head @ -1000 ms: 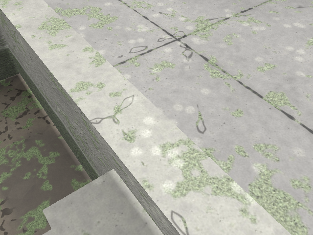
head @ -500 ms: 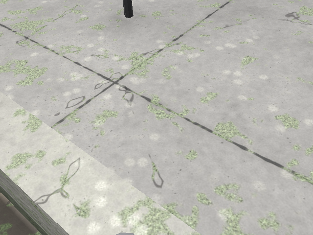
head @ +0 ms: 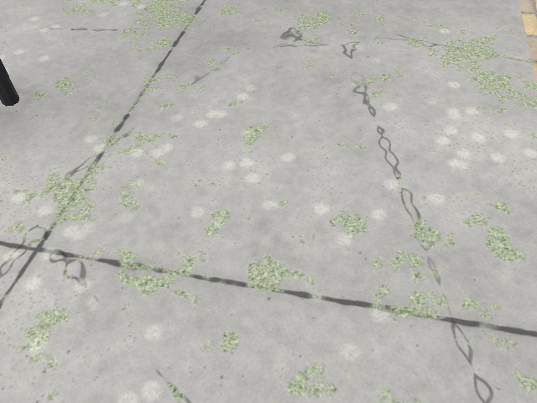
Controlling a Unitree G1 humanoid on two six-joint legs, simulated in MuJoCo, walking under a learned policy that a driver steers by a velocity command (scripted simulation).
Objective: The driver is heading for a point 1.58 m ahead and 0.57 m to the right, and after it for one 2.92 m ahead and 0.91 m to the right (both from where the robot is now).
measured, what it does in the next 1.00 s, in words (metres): climbs, turning right: right foot, then left foot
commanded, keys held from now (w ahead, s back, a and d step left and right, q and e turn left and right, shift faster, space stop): e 0.80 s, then no key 0.20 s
